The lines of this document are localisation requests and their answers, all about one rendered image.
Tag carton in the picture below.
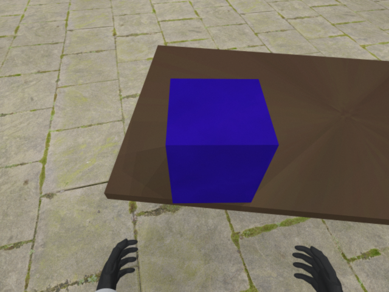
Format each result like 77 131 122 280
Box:
165 78 279 203

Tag robot right hand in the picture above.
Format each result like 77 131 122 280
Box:
292 245 343 292

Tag table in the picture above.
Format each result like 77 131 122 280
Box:
104 45 389 225

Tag robot left hand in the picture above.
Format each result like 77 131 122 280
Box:
96 238 138 291

